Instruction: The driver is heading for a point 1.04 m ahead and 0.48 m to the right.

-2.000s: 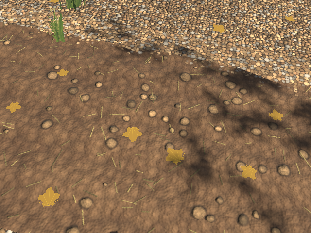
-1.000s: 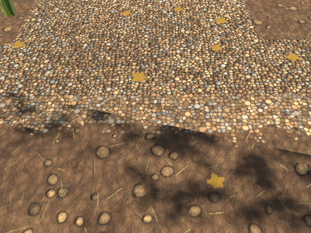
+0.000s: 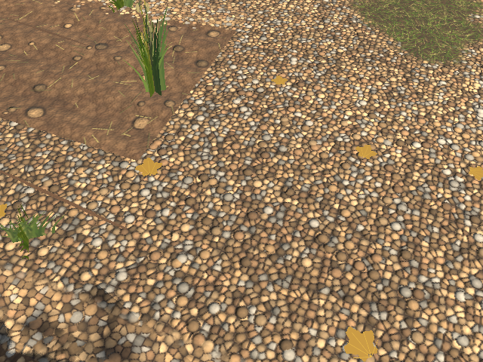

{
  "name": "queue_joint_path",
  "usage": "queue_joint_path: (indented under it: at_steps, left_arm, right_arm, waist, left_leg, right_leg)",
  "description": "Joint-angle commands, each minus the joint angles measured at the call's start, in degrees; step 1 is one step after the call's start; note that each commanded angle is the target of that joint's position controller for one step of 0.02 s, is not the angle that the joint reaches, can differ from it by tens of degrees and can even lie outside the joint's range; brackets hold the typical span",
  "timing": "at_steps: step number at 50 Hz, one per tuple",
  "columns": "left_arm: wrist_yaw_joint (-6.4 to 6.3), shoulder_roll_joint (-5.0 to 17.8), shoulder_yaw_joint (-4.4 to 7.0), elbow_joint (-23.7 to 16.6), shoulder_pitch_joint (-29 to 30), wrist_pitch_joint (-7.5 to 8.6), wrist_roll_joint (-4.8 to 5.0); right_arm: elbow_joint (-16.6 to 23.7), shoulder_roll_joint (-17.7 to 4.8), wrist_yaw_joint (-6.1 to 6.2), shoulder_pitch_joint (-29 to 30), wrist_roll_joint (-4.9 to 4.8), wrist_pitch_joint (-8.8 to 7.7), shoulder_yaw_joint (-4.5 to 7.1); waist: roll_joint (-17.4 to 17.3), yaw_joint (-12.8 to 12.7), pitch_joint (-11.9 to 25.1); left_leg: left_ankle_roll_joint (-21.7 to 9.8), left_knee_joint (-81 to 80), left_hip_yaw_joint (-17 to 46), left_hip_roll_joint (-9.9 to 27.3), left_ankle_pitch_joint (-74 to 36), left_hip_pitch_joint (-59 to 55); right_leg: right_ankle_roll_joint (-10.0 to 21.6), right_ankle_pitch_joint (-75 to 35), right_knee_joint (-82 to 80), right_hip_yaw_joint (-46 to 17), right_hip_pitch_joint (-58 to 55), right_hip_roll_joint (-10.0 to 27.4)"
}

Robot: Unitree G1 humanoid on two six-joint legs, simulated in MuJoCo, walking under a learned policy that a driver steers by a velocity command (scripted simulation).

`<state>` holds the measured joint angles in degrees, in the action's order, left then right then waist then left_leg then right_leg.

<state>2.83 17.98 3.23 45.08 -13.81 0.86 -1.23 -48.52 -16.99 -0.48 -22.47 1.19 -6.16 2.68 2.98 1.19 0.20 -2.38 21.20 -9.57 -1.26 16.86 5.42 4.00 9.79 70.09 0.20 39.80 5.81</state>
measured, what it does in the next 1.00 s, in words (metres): walks ahead, turning right: right foot, then left foot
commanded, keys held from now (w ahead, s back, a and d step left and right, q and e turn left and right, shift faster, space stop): w+e+shift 0.66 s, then e+shift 0.20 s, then shift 0.14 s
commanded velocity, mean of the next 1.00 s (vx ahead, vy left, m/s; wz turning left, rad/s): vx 0.84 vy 0.00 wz -0.90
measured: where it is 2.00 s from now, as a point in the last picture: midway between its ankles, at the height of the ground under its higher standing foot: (324, 233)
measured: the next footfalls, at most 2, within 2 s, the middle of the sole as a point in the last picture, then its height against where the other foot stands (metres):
right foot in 0.22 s outside the picture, level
left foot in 0.64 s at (260, 254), level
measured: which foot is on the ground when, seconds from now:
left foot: down 0.00-0.24, up 0.26-0.62, down 0.64-1.00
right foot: up 0.00-0.20, down 0.22-0.66, up 0.68-1.00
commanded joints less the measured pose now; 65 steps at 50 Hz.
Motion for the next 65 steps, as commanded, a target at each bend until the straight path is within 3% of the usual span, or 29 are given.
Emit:
queue_joint_path:
  at_steps: [1, 4, 7, 10, 11, 12, 13, 14, 16, 19, 24, 28, 30, 32, 33, 34, 35, 37, 41, 45, 51, 52, 53, 54, 55, 58, 59, 61, 65]
  left_arm:
    - [1.24, -1.48, -0.96, -5.38, 4.15, -0.44, -0.11]
    - [2.35, -0.87, -1.65, -7.72, 10.21, -0.08, 0.01]
    - [2.71, 0.48, -1.76, -8.20, 11.96, 0.24, 0.07]
    - [1.38, 5.50, 0.16, -3.34, -7.83, 0.37, -0.01]
    - [-0.03, 8.23, 1.98, 0.73, -20.09, 0.73, 0.07]
    - [-1.59, 11.29, 3.35, 1.95, -18.39, 0.44, 0.97]
    - [-1.80, 19.77, 5.48, -0.40, -12.79, -1.06, -0.67]
    - [-1.92, 18.25, 5.68, -2.93, -12.28, -1.20, -0.01]
    - [-2.45, 11.58, 4.16, -1.46, -9.13, -0.56, 0.48]
    - [-2.83, 7.68, 2.52, -1.90, -5.24, 1.95, 1.14]
    - [-2.28, 9.25, 3.23, -2.75, -6.76, 3.53, 1.10]
    - [-2.12, 10.79, 4.12, -2.18, -9.40, 3.32, 1.59]
    - [-2.50, 12.59, 4.56, -2.70, -8.00, 3.25, 1.08]
    - [-1.98, 12.65, 4.32, -3.77, -3.17, 3.92, 0.47]
    - [-2.19, 2.92, 1.77, -5.96, -3.80, 4.54, 1.08]
    - [-2.20, 1.23, 0.31, -9.29, -10.27, 4.05, 2.88]
    - [-2.98, 6.00, 0.74, -6.80, -6.49, 2.56, 0.85]
    - [-2.15, 6.71, 1.34, -6.60, -0.40, 1.00, -0.50]
    - [-0.15, 3.23, 0.71, -11.05, 3.34, -1.97, -1.05]
    - [1.62, 1.22, -0.76, -13.75, 6.92, -2.03, -0.63]
    - [0.96, 4.45, 0.63, -8.89, -3.51, -0.22, -2.79]
    - [-0.10, 6.12, 1.25, -7.77, -6.42, 0.62, -3.36]
    - [-1.19, 11.14, 1.93, -8.87, -3.93, 0.95, -2.35]
    - [-1.83, 13.32, 2.90, -11.11, -5.07, 0.39, 0.96]
    - [-2.91, 9.46, 2.13, -12.01, -1.89, -0.49, 1.98]
    - [-3.59, 3.01, -0.22, -9.28, 4.03, -0.94, 1.12]
    - [-3.70, 3.40, -0.27, -8.88, 3.79, -0.60, 0.48]
    - [-3.26, 2.42, -0.48, -7.59, 2.99, 0.18, -0.05]
    - [-2.61, 2.38, -0.31, -5.87, 2.87, -0.07, -0.79]
  right_arm:
    - [2.88, -1.08, -0.02, 4.19, -0.14, -2.35, -0.16]
    - [2.08, -3.48, 0.65, 3.61, -0.23, -2.42, 0.27]
    - [1.02, -7.45, 1.87, -0.65, -0.23, -1.69, 0.77]
    - [3.11, -13.08, 3.39, 3.02, 1.17, 1.12, 2.31]
    - [3.83, -12.75, 2.84, 5.37, 1.48, 2.03, 2.43]
    - [4.12, -6.66, 1.34, 6.72, 1.91, 2.03, 1.17]
    - [11.22, -2.68, 0.79, 3.10, 0.45, 0.83, -0.21]
    - [13.31, -5.66, 1.02, 7.69, 0.92, -0.96, -0.74]
    - [12.88, -6.24, 0.94, 10.19, 1.18, -2.04, -0.98]
    - [12.56, -3.92, 0.79, 9.48, 3.53, 1.87, -1.80]
    - [19.25, -1.08, -0.70, 24.26, 1.26, 2.55, -3.53]
    - [19.91, -3.26, -0.41, 26.07, 0.19, 2.04, -3.00]
    - [17.77, -7.04, 0.43, 19.03, 0.10, 1.75, -1.39]
    - [12.92, -12.30, 2.32, -2.54, 0.44, 1.24, 1.25]
    - [11.63, -16.31, 3.26, -11.36, 2.81, 0.90, 2.51]
    - [12.70, -19.10, 2.61, -3.61, 3.24, 1.26, 3.23]
    - [14.40, -11.90, 2.26, 3.54, 2.67, 1.56, 2.28]
    - [13.13, -4.72, 1.67, 6.03, 2.43, 1.83, 0.31]
    - [8.35, -4.47, 0.88, 3.55, -0.66, 0.34, 0.13]
    - [8.32, -5.86, 0.99, 9.84, -0.82, 0.40, 0.54]
    - [7.66, -10.26, 1.59, 5.47, -2.00, 2.21, 1.89]
    - [7.80, -9.77, 1.48, 4.14, -2.14, 2.67, 1.72]
    - [8.98, -3.04, 1.09, -2.71, -0.37, 3.84, 0.44]
    - [9.47, -5.79, 1.80, -7.69, -1.25, 5.56, 0.56]
    - [8.67, -7.32, 2.20, -3.79, -0.13, 6.44, 0.58]
    - [8.97, -5.89, 1.75, 3.70, 0.63, 7.65, 0.18]
    - [8.23, -4.83, 1.66, -0.61, 0.34, 8.63, 0.04]
    - [7.56, -3.13, 1.91, -0.22, -0.08, 9.26, -0.38]
    - [7.74, -1.09, 1.81, 4.01, -0.73, 9.47, -0.78]
  waist:
    - [-7.52, -2.64, -6.47]
    - [-4.38, -2.74, -8.03]
    - [-5.26, -2.79, -5.81]
    - [-10.09, -13.56, 4.10]
    - [-8.41, -18.44, 9.16]
    - [1.00, -14.69, 5.08]
    - [16.63, -6.25, 10.71]
    - [3.49, -9.13, 14.73]
    - [-9.00, -3.42, 0.74]
    - [-9.97, 1.73, -2.98]
    - [-3.64, -2.82, -5.76]
    - [-0.01, -5.47, -1.95]
    - [-0.24, -1.95, 2.94]
    - [-2.41, 10.19, 13.53]
    - [-15.48, 10.77, 19.93]
    - [-30.01, 2.15, 22.67]
    - [-16.11, 2.04, 12.91]
    - [-3.96, 1.64, 3.19]
    - [-10.42, -1.23, -0.23]
    - [-10.90, -3.94, -0.74]
    - [-7.14, -7.50, 5.18]
    - [-2.93, -9.29, 7.32]
    - [9.62, -3.22, 11.60]
    - [8.29, -4.35, 26.22]
    - [0.56, -4.53, 23.07]
    - [-3.00, -0.52, 5.94]
    - [1.54, 1.07, 6.32]
    - [0.15, 0.91, 7.26]
    - [1.70, -0.34, 8.34]
  left_leg:
    - [-2.39, -15.16, 3.35, 12.83, -18.16, 3.98]
    - [-0.48, -16.65, -4.40, 11.44, -28.22, 2.26]
    - [1.91, -9.47, -7.25, 11.93, -63.16, -6.62]
    - [2.20, 19.18, -5.36, 16.38, -85.58, -7.95]
    - [0.92, 37.05, -4.15, 15.07, -72.32, -1.15]
    - [1.10, 58.12, -3.06, 5.26, -14.65, 14.64]
    - [4.88, 78.85, 4.13, -3.19, 12.75, 40.37]
    - [3.33, 77.40, 14.23, -0.17, 8.06, 46.40]
    - [2.82, 63.72, 14.68, 4.88, 2.30, 42.56]
    - [5.42, 53.18, 14.14, 8.40, 4.79, 32.53]
    - [6.62, 23.56, 9.63, 6.81, -15.68, 22.64]
    - [4.64, 11.50, 10.77, 3.34, -21.37, 17.14]
    - [3.80, 8.83, 11.67, 0.62, -14.30, 8.10]
    - [2.21, 11.18, 13.22, 4.22, -3.11, -15.91]
    - [0.01, 6.67, 32.30, 20.17, 21.04, -29.51]
    - [-4.76, -6.81, 63.64, 30.38, 24.30, -29.25]
    - [-5.85, -5.97, 56.59, 27.56, 21.35, -20.81]
    - [-5.12, -1.60, 32.68, 22.08, -13.90, -8.71]
    - [-3.41, -2.24, 13.81, 18.64, -45.45, -1.44]
    - [-1.55, -4.82, 0.55, 13.18, -41.74, 7.79]
    - [-0.40, 19.24, -0.79, 13.60, -49.76, 3.60]
    - [1.09, 33.53, -1.92, 10.33, -32.94, 8.30]
    - [2.77, 54.02, -2.08, 3.64, 23.89, 21.44]
    - [4.02, 64.56, 8.30, 0.64, 22.86, 25.81]
    - [4.18, 63.14, 11.18, 3.33, 15.53, 26.24]
    - [3.61, 47.60, 10.73, 5.69, 9.97, 21.23]
    - [3.71, 46.45, 10.32, 4.77, 10.20, 17.35]
    - [3.85, 41.71, 10.39, 3.98, 10.11, 14.61]
    - [2.92, 27.42, 9.31, 2.66, 5.66, 10.69]
  right_leg:
    - [0.25, -8.86, -4.77, -0.37, 4.92, 2.13]
    - [2.51, -15.59, -19.50, 5.02, -0.32, -0.01]
    - [5.35, -15.25, -27.91, 12.21, -8.27, -6.86]
    - [9.26, -4.17, -28.60, 10.36, -27.38, -11.58]
    - [10.75, -2.81, -32.41, 5.56, -41.75, -11.84]
    - [12.19, 1.05, -32.35, -1.78, -48.14, -7.61]
    - [24.60, -0.49, -40.04, -34.38, -63.96, 5.21]
    - [25.30, 9.70, -51.21, -45.60, -64.77, 8.06]
    - [19.16, 9.70, -57.43, -39.05, -45.43, 6.12]
    - [16.51, 1.78, -58.14, -26.44, -26.62, -1.96]
    - [12.85, -8.72, -60.55, -20.47, -15.92, -7.92]
    - [9.23, -21.09, -55.01, -23.37, -27.42, -5.41]
    - [6.52, -31.71, -45.53, -24.51, -32.27, -5.30]
    - [3.96, -30.38, -19.22, -20.74, -23.75, -8.81]
    - [3.67, 7.17, 0.87, -15.16, -9.62, -13.93]
    - [2.45, 20.48, 10.79, -9.29, 1.95, -14.96]
    - [2.31, 13.98, 12.76, -7.58, 5.33, -9.26]
    - [0.18, 9.87, 7.93, -4.93, 2.64, -5.27]
    - [-2.00, 9.69, 0.21, -2.55, 1.72, -3.45]
    - [-1.59, -7.94, -23.81, 2.03, -12.29, -5.35]
    - [4.09, -9.24, -39.24, 3.32, -31.67, -11.53]
    - [5.85, -20.29, -44.15, 0.26, -38.50, -8.63]
    - [8.92, -64.01, -35.15, -16.33, -49.88, 8.86]
    - [19.87, -75.31, -36.93, -31.99, -56.95, 19.86]
    - [18.94, -59.79, -40.80, -27.94, -50.04, 16.12]
    - [10.10, -32.95, -49.99, -17.01, -28.94, 4.89]
    - [11.63, -39.10, -49.82, -16.23, -25.88, 6.31]
    - [12.35, -41.13, -49.79, -14.37, -23.80, 5.60]
    - [9.39, -22.86, -51.63, -12.86, -22.95, 2.63]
